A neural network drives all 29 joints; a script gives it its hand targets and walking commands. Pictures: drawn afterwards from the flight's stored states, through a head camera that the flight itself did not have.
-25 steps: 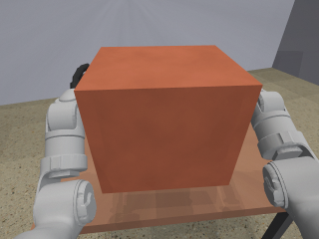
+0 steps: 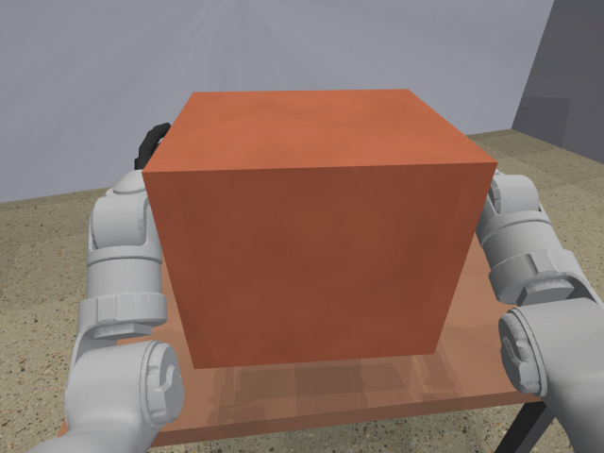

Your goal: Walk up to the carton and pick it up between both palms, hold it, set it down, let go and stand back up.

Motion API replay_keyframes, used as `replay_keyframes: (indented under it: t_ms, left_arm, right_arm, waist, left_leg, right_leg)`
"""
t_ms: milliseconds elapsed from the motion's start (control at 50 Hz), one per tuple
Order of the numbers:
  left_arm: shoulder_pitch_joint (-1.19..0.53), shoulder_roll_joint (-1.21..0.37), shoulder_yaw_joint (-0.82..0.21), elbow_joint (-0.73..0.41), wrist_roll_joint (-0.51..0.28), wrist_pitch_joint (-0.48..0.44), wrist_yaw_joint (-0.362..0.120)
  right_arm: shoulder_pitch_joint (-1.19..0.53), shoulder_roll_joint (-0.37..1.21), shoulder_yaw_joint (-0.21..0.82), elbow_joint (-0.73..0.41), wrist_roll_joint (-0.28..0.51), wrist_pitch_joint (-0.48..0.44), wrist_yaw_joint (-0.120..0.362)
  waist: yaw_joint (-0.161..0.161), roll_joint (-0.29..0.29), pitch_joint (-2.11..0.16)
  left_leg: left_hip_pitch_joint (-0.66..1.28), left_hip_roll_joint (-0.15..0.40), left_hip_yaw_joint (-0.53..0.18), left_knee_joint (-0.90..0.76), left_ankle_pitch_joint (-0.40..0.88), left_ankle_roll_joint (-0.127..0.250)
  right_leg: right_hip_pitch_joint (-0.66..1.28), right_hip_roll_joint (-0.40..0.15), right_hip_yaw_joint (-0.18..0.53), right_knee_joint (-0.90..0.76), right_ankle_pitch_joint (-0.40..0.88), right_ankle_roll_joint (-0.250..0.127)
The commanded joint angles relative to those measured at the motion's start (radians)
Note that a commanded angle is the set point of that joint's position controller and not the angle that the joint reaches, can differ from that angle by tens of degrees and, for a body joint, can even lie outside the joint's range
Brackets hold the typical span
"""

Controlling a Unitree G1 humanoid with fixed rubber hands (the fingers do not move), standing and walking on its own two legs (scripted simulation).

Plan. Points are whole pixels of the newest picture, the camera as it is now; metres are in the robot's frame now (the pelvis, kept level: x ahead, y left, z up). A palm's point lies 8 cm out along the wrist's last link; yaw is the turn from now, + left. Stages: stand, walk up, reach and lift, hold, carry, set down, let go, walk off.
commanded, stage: hold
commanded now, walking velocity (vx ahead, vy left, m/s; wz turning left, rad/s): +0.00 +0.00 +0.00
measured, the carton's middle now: (309, 218) +0.34 +0.00 +0.23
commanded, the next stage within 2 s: none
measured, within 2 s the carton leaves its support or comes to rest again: neither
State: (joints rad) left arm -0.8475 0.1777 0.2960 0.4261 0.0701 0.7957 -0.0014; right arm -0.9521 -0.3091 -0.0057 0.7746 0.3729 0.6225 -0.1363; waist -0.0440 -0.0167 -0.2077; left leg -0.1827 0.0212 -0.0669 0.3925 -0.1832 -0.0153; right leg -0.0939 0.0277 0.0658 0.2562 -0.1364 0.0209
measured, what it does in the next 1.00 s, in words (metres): stands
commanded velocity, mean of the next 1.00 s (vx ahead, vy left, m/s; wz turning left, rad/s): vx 0.00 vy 0.00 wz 0.00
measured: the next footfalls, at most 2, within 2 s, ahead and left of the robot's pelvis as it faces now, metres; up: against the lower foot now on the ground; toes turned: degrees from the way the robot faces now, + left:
none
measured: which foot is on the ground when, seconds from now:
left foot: down 0.00-1.00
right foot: down 0.00-1.00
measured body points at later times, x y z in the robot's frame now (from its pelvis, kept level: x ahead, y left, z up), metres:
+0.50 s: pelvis +0.00 +0.00 +0.00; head -0.09 +0.02 +0.44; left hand +0.38 +0.20 +0.27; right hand +0.39 -0.18 +0.28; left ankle +0.02 +0.12 -0.75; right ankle +0.00 -0.14 -0.75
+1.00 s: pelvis +0.00 +0.00 +0.00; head -0.09 +0.02 +0.44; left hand +0.38 +0.20 +0.27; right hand +0.39 -0.19 +0.28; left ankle +0.02 +0.12 -0.75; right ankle +0.00 -0.14 -0.75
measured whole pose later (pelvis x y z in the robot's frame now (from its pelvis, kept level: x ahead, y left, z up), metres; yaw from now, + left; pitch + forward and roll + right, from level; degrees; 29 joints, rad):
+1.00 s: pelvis +0.00 +0.00 +0.00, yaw +0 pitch -2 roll -2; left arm -0.86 0.18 0.30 0.44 0.06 0.79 0.00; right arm -0.96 -0.32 0.01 0.78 0.37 0.63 -0.14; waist -0.04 -0.01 -0.21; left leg -0.18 0.02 -0.07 0.39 -0.18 -0.01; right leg -0.09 0.03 0.07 0.25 -0.13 0.02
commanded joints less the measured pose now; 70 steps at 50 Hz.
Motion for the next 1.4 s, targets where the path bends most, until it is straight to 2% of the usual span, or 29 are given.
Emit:
replay_keyframes:
  t_ms: [0, 40, 60, 80, 140, 160, 200, 240, 280, 300, 380, 520, 540, 580, 620, 680, 700, 740, 860, 880, 960, 1040, 1060, 1140, 1180, 1260, 1280, 1320, 1380]
  left_arm:
    - [-0.816, -0.574, -0.407, -0.225, -0.2, -0.069, -0.147]
    - [-0.835, -0.579, -0.395, -0.215, -0.196, -0.068, -0.144]
    - [-0.819, -0.55, -0.357, -0.153, -0.178, -0.064, -0.144]
    - [-0.801, -0.545, -0.35, -0.134, -0.162, -0.062, -0.149]
    - [-0.802, -0.552, -0.351, -0.132, -0.162, -0.062, -0.153]
    - [-0.812, -0.558, -0.373, -0.149, -0.175, -0.066, -0.151]
    - [-0.8, -0.552, -0.359, -0.153, -0.183, -0.071, -0.145]
    - [-0.818, -0.554, -0.367, -0.187, -0.182, -0.073, -0.147]
    - [-0.813, -0.581, -0.374, -0.128, -0.172, -0.067, -0.152]
    - [-0.799, -0.572, -0.356, -0.098, -0.16, -0.063, -0.154]
    - [-0.866, -0.58, -0.392, -0.206, -0.196, -0.08, -0.151]
    - [-0.811, -0.556, -0.37, -0.143, -0.174, -0.068, -0.157]
    - [-0.826, -0.564, -0.372, -0.14, -0.172, -0.068, -0.156]
    - [-0.816, -0.577, -0.38, -0.14, -0.185, -0.069, -0.153]
    - [-0.847, -0.568, -0.362, -0.171, -0.172, -0.075, -0.147]
    - [-0.795, -0.543, -0.343, -0.168, -0.162, -0.064, -0.151]
    - [-0.8, -0.573, -0.371, -0.209, -0.167, -0.063, -0.15]
    - [-0.814, -0.576, -0.381, -0.186, -0.179, -0.063, -0.145]
    - [-0.795, -0.547, -0.35, -0.163, -0.17, -0.065, -0.156]
    - [-0.803, -0.571, -0.376, -0.182, -0.169, -0.065, -0.154]
    - [-0.814, -0.558, -0.363, -0.17, -0.162, -0.065, -0.15]
    - [-0.839, -0.568, -0.374, -0.167, -0.178, -0.066, -0.152]
    - [-0.815, -0.559, -0.355, -0.109, -0.165, -0.063, -0.154]
    - [-0.842, -0.561, -0.385, -0.202, -0.194, -0.074, -0.151]
    - [-0.785, -0.555, -0.358, -0.122, -0.159, -0.062, -0.157]
    - [-0.836, -0.556, -0.361, -0.16, -0.17, -0.072, -0.151]
    - [-0.816, -0.575, -0.386, -0.152, -0.168, -0.07, -0.153]
    - [-0.806, -0.579, -0.369, -0.109, -0.163, -0.067, -0.159]
    - [-0.839, -0.569, -0.385, -0.218, -0.189, -0.074, -0.148]
  right_arm:
    - [-0.92, 0.617, 0.193, -0.446, 0.177, -0.04, 0.15]
    - [-0.897, 0.618, 0.182, -0.409, 0.193, -0.034, 0.152]
    - [-0.948, 0.632, 0.203, -0.435, 0.192, -0.042, 0.155]
    - [-0.889, 0.608, 0.184, -0.367, 0.168, -0.03, 0.155]
    - [-0.938, 0.616, 0.185, -0.403, 0.174, -0.041, 0.158]
    - [-0.906, 0.613, 0.183, -0.376, 0.176, -0.039, 0.156]
    - [-0.938, 0.631, 0.205, -0.437, 0.192, -0.045, 0.153]
    - [-0.903, 0.632, 0.199, -0.4, 0.184, -0.038, 0.148]
    - [-0.909, 0.602, 0.162, -0.37, 0.175, -0.037, 0.149]
    - [-0.922, 0.607, 0.177, -0.373, 0.171, -0.038, 0.152]
    - [-0.919, 0.619, 0.175, -0.384, 0.189, -0.041, 0.154]
    - [-0.911, 0.589, 0.169, -0.374, 0.167, -0.039, 0.156]
    - [-0.91, 0.591, 0.166, -0.363, 0.174, -0.039, 0.156]
    - [-0.975, 0.608, 0.183, -0.445, 0.188, -0.052, 0.155]
    - [-0.921, 0.624, 0.192, -0.391, 0.196, -0.04, 0.151]
    - [-0.898, 0.608, 0.187, -0.397, 0.197, -0.034, 0.152]
    - [-0.872, 0.603, 0.18, -0.396, 0.205, -0.035, 0.149]
    - [-0.928, 0.598, 0.188, -0.443, 0.195, -0.046, 0.151]
    - [-0.886, 0.614, 0.184, -0.397, 0.187, -0.031, 0.148]
    - [-0.92, 0.612, 0.197, -0.456, 0.192, -0.041, 0.142]
    - [-0.913, 0.63, 0.196, -0.407, 0.186, -0.032, 0.149]
    - [-0.926, 0.611, 0.178, -0.393, 0.185, -0.031, 0.155]
    - [-0.91, 0.609, 0.17, -0.358, 0.172, -0.028, 0.153]
    - [-0.93, 0.617, 0.184, -0.418, 0.193, -0.038, 0.149]
    - [-0.89, 0.583, 0.166, -0.375, 0.184, -0.027, 0.145]
    - [-0.924, 0.626, 0.185, -0.38, 0.191, -0.035, 0.148]
    - [-0.905, 0.597, 0.171, -0.383, 0.182, -0.036, 0.147]
    - [-0.927, 0.585, 0.158, -0.392, 0.173, -0.038, 0.151]
    - [-0.906, 0.618, 0.189, -0.408, 0.2, -0.037, 0.151]
  waist:
    - [-0.008, 0.064, -0.384]
    - [-0.016, 0.075, -0.356]
    - [0.019, 0.032, -0.354]
    - [0.001, 0.04, -0.297]
    - [0.012, 0.03, -0.342]
    - [0.003, 0.061, -0.343]
    - [0.016, 0.024, -0.384]
    - [-0.007, 0.049, -0.375]
    - [-0.021, 0.071, -0.308]
    - [-0.002, 0.049, -0.288]
    - [-0.01, 0.09, -0.389]
    - [-0.02, 0.053, -0.348]
    - [-0.017, 0.075, -0.337]
    - [-0.003, 0.047, -0.36]
    - [0.004, 0.077, -0.363]
    - [0.009, 0.039, -0.345]
    - [-0.006, 0.086, -0.387]
    - [-0.009, 0.073, -0.375]
    - [-0.005, 0.029, -0.315]
    - [-0.007, 0.05, -0.388]
    - [0.006, 0.048, -0.341]
    - [-0.008, 0.064, -0.342]
    - [-0.003, 0.045, -0.277]
    - [-0.011, 0.067, -0.405]
    - [-0.022, 0.062, -0.301]
    - [0.004, 0.061, -0.344]
    - [-0.013, 0.093, -0.331]
    - [-0.015, 0.065, -0.306]
    - [-0.006, 0.086, -0.404]
  left_leg:
    - [0.142, -0.059, 0.035, -0.05, 0.249, -0.017]
    - [0.144, -0.058, 0.032, -0.049, 0.255, -0.024]
    - [0.116, -0.064, 0.036, -0.053, 0.219, -0.001]
    - [0.113, -0.058, 0.038, -0.061, 0.206, -0.008]
    - [0.115, -0.054, 0.042, -0.075, 0.179, -0.004]
    - [0.118, -0.053, 0.042, -0.069, 0.191, -0.015]
    - [0.134, -0.063, 0.038, -0.05, 0.25, -0.002]
    - [0.127, -0.07, 0.042, -0.048, 0.258, -0.011]
    - [0.117, -0.059, 0.035, -0.063, 0.198, -0.017]
    - [0.099, -0.054, 0.036, -0.07, 0.179, -0.007]
    - [0.126, -0.058, 0.039, -0.056, 0.215, -0.026]
    - [0.119, -0.058, 0.035, -0.059, 0.196, -0.012]
    - [0.107, -0.058, 0.039, -0.067, 0.165, -0.016]
    - [0.109, -0.058, 0.035, -0.059, 0.213, -0.009]
    - [0.114, -0.063, 0.037, -0.056, 0.228, -0.014]
    - [0.131, -0.062, 0.036, -0.048, 0.264, -0.012]
    - [0.154, -0.06, 0.034, -0.047, 0.272, -0.028]
    - [0.161, -0.058, 0.04, -0.044, 0.26, -0.025]
    - [0.112, -0.062, 0.034, -0.056, 0.228, -0.009]
    - [0.147, -0.065, 0.039, -0.04, 0.284, -0.016]
    - [0.133, -0.065, 0.038, -0.054, 0.222, -0.009]
    - [0.13, -0.057, 0.038, -0.059, 0.204, -0.018]
    - [0.102, -0.059, 0.045, -0.066, 0.185, -0.015]
    - [0.154, -0.063, 0.036, -0.04, 0.282, -0.021]
    - [0.132, -0.064, 0.035, -0.046, 0.244, -0.025]
    - [0.123, -0.063, 0.041, -0.056, 0.208, -0.016]
    - [0.129, -0.058, 0.037, -0.052, 0.22, -0.029]
    - [0.114, -0.053, 0.038, -0.067, 0.194, -0.027]
    - [0.147, -0.064, 0.036, -0.039, 0.266, -0.029]
  right_leg:
    - [0.06, 0.057, -0.027, -0.018, 0.201, -0.018]
    - [0.053, 0.059, -0.022, -0.023, 0.199, -0.017]
    - [0.052, 0.059, -0.025, -0.03, 0.159, -0.012]
    - [0.04, 0.057, -0.022, -0.034, 0.166, -0.019]
    - [0.051, 0.056, -0.025, -0.034, 0.131, -0.016]
    - [0.048, 0.054, -0.021, -0.031, 0.149, -0.023]
    - [0.068, 0.059, -0.026, -0.026, 0.208, -0.01]
    - [0.084, 0.056, -0.024, -0.022, 0.216, -0.009]
    - [0.033, 0.058, -0.022, -0.034, 0.152, -0.022]
    - [0.022, 0.055, -0.018, -0.036, 0.13, -0.024]
    - [0.051, 0.057, -0.021, -0.02, 0.162, -0.027]
    - [0.055, 0.054, -0.022, -0.031, 0.155, -0.021]
    - [0.049, 0.051, -0.023, -0.031, 0.125, -0.021]
    - [0.063, 0.054, -0.021, -0.028, 0.169, -0.017]
    - [0.071, 0.056, -0.02, -0.023, 0.174, -0.015]
    - [0.072, 0.06, -0.022, -0.025, 0.207, -0.012]
    - [0.078, 0.061, -0.021, -0.018, 0.216, -0.022]
    - [0.045, 0.062, -0.03, -0.026, 0.19, -0.018]
    - [0.077, 0.054, -0.019, -0.027, 0.183, -0.014]
    - [0.085, 0.056, -0.023, -0.019, 0.244, -0.013]
    - [0.056, 0.06, -0.026, -0.028, 0.176, -0.015]
    - [0.037, 0.061, -0.025, -0.028, 0.155, -0.023]
    - [0.03, 0.06, -0.02, -0.037, 0.134, -0.019]
    - [0.076, 0.061, -0.025, -0.023, 0.225, -0.016]
    - [0.055, 0.061, -0.024, -0.034, 0.196, -0.018]
    - [0.054, 0.056, -0.023, -0.027, 0.152, -0.014]
    - [0.034, 0.058, -0.024, -0.033, 0.157, -0.025]
    - [0.03, 0.06, -0.023, -0.034, 0.134, -0.026]
    - [0.071, 0.059, -0.027, -0.019, 0.213, -0.019]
